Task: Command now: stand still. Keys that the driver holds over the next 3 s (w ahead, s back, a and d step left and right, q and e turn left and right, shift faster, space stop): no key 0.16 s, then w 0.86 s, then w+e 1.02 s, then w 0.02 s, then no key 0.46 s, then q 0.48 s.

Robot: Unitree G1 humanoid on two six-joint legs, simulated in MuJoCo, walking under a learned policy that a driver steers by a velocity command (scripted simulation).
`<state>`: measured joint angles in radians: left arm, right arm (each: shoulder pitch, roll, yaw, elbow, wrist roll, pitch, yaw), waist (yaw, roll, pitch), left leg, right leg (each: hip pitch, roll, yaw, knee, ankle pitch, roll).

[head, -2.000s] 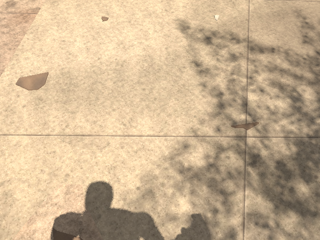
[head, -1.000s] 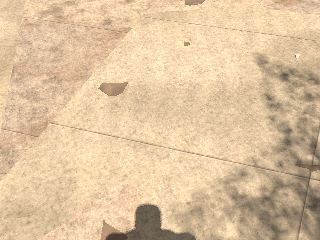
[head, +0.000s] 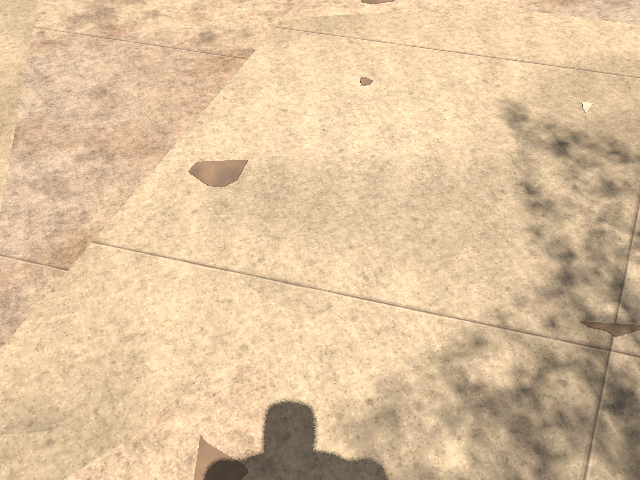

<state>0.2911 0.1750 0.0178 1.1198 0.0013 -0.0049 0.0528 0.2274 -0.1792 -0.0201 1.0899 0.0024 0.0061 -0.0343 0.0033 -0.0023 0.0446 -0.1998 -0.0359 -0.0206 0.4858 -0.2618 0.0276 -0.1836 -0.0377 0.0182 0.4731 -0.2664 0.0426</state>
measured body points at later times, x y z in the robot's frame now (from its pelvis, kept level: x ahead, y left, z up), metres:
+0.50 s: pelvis +0.06 -0.05 -0.01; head +0.06 -0.07 +0.44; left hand +0.05 +0.20 -0.15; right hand +0.05 -0.31 -0.17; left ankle +0.00 +0.09 -0.71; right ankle +0.03 -0.15 -0.74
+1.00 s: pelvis +0.32 -0.03 +0.01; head +0.35 -0.04 +0.46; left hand +0.27 +0.21 -0.13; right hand +0.48 -0.28 -0.11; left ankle +0.41 +0.04 -0.71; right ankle +0.10 -0.15 -0.59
